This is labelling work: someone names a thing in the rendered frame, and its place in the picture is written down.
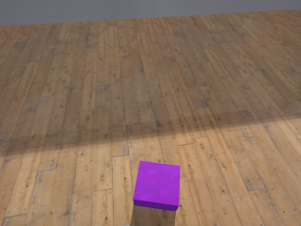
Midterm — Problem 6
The carton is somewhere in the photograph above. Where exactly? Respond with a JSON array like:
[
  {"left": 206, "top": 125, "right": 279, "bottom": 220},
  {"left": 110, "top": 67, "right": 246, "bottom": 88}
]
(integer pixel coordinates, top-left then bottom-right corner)
[{"left": 133, "top": 160, "right": 181, "bottom": 212}]

